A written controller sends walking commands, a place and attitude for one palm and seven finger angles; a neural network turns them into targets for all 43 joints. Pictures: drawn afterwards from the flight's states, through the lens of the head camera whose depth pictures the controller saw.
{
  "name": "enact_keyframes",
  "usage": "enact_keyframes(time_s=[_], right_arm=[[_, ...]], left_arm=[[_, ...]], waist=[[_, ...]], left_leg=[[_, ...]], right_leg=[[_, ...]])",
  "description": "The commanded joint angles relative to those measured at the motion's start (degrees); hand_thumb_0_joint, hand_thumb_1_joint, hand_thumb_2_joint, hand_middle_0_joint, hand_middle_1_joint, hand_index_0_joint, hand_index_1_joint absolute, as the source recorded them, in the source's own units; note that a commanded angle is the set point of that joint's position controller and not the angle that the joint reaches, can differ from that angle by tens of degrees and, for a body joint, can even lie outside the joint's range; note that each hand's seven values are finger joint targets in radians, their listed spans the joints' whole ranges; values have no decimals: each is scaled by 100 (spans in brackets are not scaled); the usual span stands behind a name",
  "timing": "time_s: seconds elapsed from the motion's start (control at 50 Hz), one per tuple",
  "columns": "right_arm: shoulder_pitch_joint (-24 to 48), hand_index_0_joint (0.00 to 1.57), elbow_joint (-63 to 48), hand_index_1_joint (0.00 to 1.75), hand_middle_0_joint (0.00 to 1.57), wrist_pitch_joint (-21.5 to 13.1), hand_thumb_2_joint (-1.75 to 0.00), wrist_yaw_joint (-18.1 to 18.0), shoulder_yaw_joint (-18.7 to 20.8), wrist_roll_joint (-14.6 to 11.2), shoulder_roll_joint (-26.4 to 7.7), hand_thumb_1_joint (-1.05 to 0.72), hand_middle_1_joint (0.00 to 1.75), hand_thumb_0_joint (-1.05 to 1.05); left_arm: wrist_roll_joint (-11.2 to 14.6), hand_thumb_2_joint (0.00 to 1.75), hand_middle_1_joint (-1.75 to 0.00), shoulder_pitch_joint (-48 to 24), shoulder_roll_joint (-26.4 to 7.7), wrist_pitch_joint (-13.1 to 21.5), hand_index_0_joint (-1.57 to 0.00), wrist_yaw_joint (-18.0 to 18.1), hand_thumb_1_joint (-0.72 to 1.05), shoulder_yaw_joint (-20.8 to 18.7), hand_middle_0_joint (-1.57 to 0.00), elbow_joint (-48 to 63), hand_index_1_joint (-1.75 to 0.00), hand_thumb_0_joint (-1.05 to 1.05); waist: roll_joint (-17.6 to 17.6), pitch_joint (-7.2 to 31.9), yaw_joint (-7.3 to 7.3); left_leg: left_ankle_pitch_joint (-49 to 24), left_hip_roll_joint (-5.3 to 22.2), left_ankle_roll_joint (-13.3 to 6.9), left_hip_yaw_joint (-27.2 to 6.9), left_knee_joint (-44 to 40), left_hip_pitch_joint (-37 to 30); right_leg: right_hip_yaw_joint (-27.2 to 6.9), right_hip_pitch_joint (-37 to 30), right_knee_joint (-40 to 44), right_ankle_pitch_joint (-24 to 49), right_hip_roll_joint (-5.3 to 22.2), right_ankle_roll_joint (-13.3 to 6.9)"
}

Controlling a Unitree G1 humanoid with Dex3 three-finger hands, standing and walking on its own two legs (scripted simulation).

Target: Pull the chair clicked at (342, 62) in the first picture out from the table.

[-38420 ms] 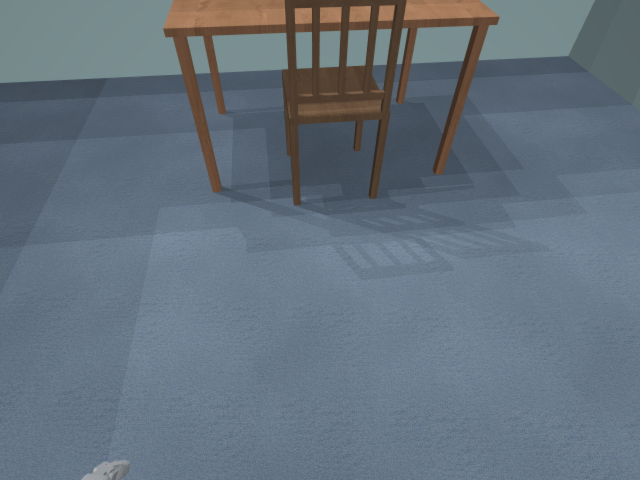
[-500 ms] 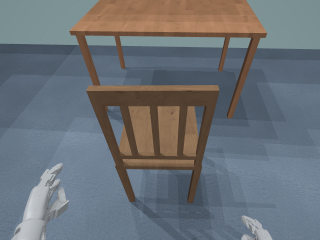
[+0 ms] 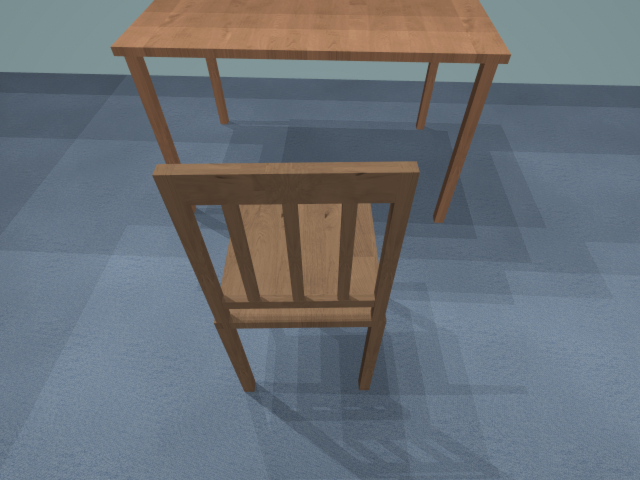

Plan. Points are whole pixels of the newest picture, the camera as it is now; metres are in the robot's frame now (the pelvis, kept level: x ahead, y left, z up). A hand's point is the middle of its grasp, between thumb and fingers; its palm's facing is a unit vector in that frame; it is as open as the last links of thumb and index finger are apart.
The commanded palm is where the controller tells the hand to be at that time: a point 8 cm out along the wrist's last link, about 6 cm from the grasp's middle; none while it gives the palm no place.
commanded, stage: let the arm hang, fingers relaxed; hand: left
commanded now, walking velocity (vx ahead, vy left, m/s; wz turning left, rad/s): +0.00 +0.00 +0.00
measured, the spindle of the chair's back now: (294, 255) +0.50 +0.08 -0.09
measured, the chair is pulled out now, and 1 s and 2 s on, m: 0.62 0.62 0.62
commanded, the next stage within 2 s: look to check the result in 0.48 s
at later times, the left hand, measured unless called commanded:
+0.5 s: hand out of the picture +0.00 +0.15 -0.18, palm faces +0.02 -0.98 -0.17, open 7.4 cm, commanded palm none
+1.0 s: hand out of the picture +0.01 +0.16 -0.18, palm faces +0.02 -0.99 -0.17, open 7.4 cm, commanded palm none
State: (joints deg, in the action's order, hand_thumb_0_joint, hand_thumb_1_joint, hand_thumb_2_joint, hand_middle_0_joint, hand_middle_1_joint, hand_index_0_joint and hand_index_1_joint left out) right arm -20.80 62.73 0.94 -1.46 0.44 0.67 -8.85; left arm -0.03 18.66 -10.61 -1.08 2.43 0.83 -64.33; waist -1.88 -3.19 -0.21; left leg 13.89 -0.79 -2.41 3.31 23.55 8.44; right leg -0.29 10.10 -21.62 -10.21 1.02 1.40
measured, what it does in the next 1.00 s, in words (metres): stands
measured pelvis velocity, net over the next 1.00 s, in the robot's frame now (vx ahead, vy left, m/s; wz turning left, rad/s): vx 0.02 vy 0.00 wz -0.01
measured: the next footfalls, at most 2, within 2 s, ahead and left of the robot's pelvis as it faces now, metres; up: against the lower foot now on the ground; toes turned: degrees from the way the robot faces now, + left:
none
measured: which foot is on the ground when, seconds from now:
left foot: down 0.00-1.00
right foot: down 0.00-1.00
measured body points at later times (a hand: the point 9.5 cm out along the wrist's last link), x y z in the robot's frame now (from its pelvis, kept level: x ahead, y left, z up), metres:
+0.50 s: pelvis +0.01 +0.00 +0.00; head +0.02 -0.01 +0.45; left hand +0.00 +0.20 -0.16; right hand -0.02 -0.21 -0.17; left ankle -0.01 +0.09 -0.74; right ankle +0.02 -0.14 -0.74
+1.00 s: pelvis +0.02 +0.00 +0.00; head +0.03 +0.00 +0.45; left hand +0.01 +0.21 -0.16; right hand -0.02 -0.20 -0.16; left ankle -0.01 +0.09 -0.74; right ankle +0.02 -0.14 -0.74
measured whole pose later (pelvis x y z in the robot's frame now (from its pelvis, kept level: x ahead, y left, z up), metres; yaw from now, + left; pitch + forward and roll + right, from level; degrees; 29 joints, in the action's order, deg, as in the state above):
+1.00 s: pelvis +0.02 +0.00 +0.00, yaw -1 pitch -2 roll -1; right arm -19.0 65.2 -0.6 -2.4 0.8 0.5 -5.7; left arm -0.1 16.9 -6.6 0.1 3.0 0.7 -65.2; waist -0.7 -2.8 -0.4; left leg 15.7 -0.4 -2.2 3.9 23.3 6.1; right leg -0.9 8.2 -21.8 -12.0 0.6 1.3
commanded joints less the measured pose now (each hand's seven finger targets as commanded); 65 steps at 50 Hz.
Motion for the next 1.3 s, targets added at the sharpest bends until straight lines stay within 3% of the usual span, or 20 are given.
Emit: enact_keyframes(time_s=[0.0, 0.16, 0.26, 0.34, 0.46, 0.54, 0.74, 0.86, 0.92, 1.04, 1.16, 1.18, 1.24, 1.28], right_arm=[[-320, 20, -119, 30, 20, -125, -90, -46, 100, -18, -492, -90, 30, 0], [-354, 20, 12, 30, 20, -135, -90, -54, 118, -26, -329, -90, 30, 0], [-345, 20, 55, 30, 20, -168, -90, -78, 127, -23, -235, -90, 30, 0], [-368, 20, 76, 30, 20, -199, -90, -99, 126, -21, -197, -90, 30, 0], [-342, 20, 106, 30, 20, -183, -90, -96, 136, -36, -186, -90, 30, 0], [-360, 20, 129, 30, 20, -206, -90, -106, 131, -25, -193, -90, 30, 0], [-371, 20, 168, 30, 20, -222, -90, -126, 122, -25, -190, -90, 30, 0], [-364, 20, 172, 30, 20, -197, -90, -117, 129, -36, -188, -90, 30, 0], [-381, 20, 177, 30, 20, -216, -90, -125, 127, -25, -194, -90, 30, 0], [-374, 20, 172, 30, 20, -225, -90, -133, 126, -24, -190, -90, 30, 0], [-352, 20, 150, 30, 20, -202, -90, -120, 128, -36, -210, -90, 30, 0], [-339, 20, 160, 30, 20, -210, -90, -120, 127, -25, -196, -90, 30, 0], [-365, 20, 159, 30, 20, -224, -90, -133, 127, -24, -203, -90, 30, 0], [-328, 20, 151, 30, 20, -214, -90, -129, 131, -27, -198, -90, 30, 0]], left_arm=[[-19, 90, -30, 164, -412, 110, -20, 20, 90, -73, -20, 185, -30, 0], [-31, 90, -30, 249, -265, 126, -20, 49, 90, -94, -20, 125, -30, 0], [-33, 90, -30, 292, -153, 143, -20, 60, 90, -107, -20, 97, -30, 0], [-30, 90, -30, 321, -110, 167, -20, 62, 90, -112, -20, 78, -30, 0], [-36, 90, -30, 313, -120, 162, -20, 61, 90, -112, -20, 91, -30, 0], [-30, 90, -30, 325, -100, 172, -20, 58, 90, -113, -20, 73, -30, 0], [-27, 90, -30, 320, -75, 159, -20, 59, 90, -121, -20, 33, -30, 0], [-30, 90, -30, 272, -98, 151, -20, 56, 90, -112, -20, 49, -30, 0], [-25, 90, -30, 289, -77, 157, -20, 55, 90, -119, -20, 51, -30, 0], [-26, 90, -30, 292, -60, 146, -20, 56, 90, -127, -20, 37, -30, 0], [-32, 90, -30, 249, -87, 135, -20, 53, 90, -123, -20, 61, -30, 0], [-33, 90, -30, 282, -70, 136, -20, 52, 90, -128, -20, 62, -30, 0], [-27, 90, -30, 290, -57, 144, -20, 53, 90, -128, -20, 43, -30, 0], [-28, 90, -30, 275, -75, 139, -20, 55, 90, -131, -20, 53, -30, 0]], waist=[[347, -210, -26], [227, -315, -12], [60, -335, 3], [147, -173, -23], [205, -307, -20], [144, -135, -34], [48, -144, -24], [146, -318, -15], [106, -168, -26], [61, -186, -28], [236, -367, -21], [95, -346, -15], [134, -162, -29], [144, -243, -21]], left_leg=[[-173, 695, -68, -708, -627, 153], [-67, 664, -53, -634, -594, 194], [-395, 690, -54, -597, -565, 170], [-783, 706, -51, -559, -485, -36], [-678, 702, -51, -554, -481, -17], [-879, 719, -45, -534, -472, -158], [-1116, 732, -52, -556, -462, -222], [-932, 720, -48, -564, -470, -105], [-1126, 725, -52, -563, -449, -222], [-1231, 739, -66, -574, -477, -272], [-966, 724, -69, -594, -506, -128], [-1051, 710, -72, -595, -496, -155], [-1234, 723, -78, -599, -458, -286], [-1215, 718, -74, -595, -455, -253]], right_leg=[[-438, 328, 408, -145, 366, -296], [-473, 442, 413, -254, 339, -291], [-460, 407, 351, 41, 333, -291], [-496, 314, 298, 379, 362, -298], [-462, 360, 369, 269, 349, -292], [-485, 259, 316, 454, 364, -294], [-424, 178, 284, 559, 386, -287], [-395, 222, 340, 433, 376, -292], [-403, 152, 288, 576, 394, -287], [-376, 171, 259, 582, 394, -278], [-345, 225, 319, 389, 379, -272], [-361, 218, 305, 449, 407, -275], [-359, 138, 263, 576, 413, -274], [-348, 178, 273, 565, 414, -275]])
